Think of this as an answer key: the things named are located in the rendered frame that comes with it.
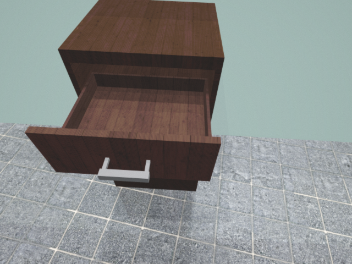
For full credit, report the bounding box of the drawer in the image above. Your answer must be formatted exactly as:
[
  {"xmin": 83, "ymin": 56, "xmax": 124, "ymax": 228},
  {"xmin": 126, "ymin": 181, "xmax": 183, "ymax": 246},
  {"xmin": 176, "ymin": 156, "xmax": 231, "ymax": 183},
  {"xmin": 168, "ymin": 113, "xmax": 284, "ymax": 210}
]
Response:
[{"xmin": 25, "ymin": 72, "xmax": 221, "ymax": 182}]

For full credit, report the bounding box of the handle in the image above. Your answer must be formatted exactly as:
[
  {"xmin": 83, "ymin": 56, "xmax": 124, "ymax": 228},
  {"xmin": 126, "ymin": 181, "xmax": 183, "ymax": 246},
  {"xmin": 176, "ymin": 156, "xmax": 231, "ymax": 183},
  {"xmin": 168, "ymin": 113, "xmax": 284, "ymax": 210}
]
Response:
[{"xmin": 97, "ymin": 157, "xmax": 151, "ymax": 183}]

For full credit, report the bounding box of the cabinet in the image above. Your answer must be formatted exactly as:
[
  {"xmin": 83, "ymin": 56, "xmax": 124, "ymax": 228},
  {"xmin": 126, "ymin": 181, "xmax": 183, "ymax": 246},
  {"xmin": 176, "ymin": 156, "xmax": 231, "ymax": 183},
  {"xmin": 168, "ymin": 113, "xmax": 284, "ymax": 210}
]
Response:
[{"xmin": 58, "ymin": 0, "xmax": 224, "ymax": 191}]

